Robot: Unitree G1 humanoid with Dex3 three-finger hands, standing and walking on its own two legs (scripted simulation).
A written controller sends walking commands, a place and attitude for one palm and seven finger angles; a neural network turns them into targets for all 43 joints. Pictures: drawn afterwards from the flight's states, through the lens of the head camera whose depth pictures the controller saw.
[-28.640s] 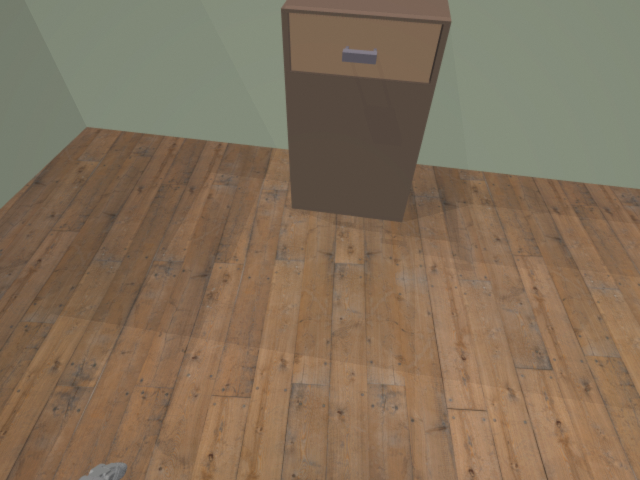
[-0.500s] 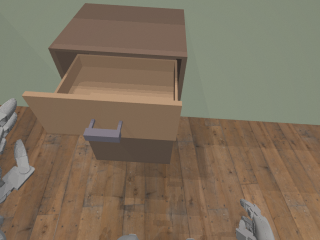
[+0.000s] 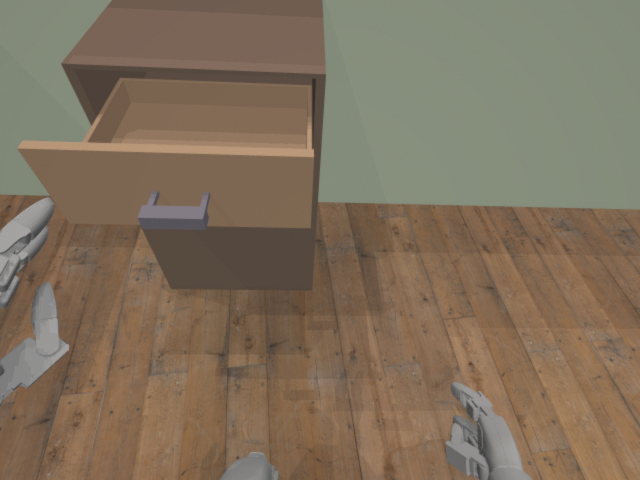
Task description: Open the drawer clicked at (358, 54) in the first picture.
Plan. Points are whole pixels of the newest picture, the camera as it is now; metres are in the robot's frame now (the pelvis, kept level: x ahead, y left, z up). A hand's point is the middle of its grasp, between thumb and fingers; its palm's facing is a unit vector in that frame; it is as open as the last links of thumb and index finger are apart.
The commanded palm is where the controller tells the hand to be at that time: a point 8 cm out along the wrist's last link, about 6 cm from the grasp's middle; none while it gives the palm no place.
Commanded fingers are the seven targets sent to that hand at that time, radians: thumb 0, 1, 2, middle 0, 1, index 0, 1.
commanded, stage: stop stepping back and stand still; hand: left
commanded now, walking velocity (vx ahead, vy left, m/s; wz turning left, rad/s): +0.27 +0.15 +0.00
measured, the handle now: (177, 207) +0.52 +0.28 -0.03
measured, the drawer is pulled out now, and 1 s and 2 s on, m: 0.24 0.24 0.24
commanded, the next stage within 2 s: let the arm hang, fingers relaxed in 0.64 s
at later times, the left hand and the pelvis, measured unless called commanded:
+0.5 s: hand out of the picture +0.09 +0.25 +0.17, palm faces +0.44 -0.80 -0.41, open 7.4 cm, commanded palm +0.04 +0.28 +0.18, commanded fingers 0.00 0.90 0.90 -0.20 -0.30 -0.20 -0.30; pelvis -0.08 +0.00 +0.00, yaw +2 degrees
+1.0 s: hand out of the picture +0.01 +0.18 -0.16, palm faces +0.02 -0.98 -0.18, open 7.4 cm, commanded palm none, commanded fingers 0.00 0.90 0.90 -0.20 -0.30 -0.20 -0.30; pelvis -0.08 +0.01 +0.00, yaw +3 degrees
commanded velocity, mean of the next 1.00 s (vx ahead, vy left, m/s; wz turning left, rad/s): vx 0.09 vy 0.01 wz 0.00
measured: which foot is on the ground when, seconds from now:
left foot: up 0.00-0.12, down 0.14-1.00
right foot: down 0.00-1.00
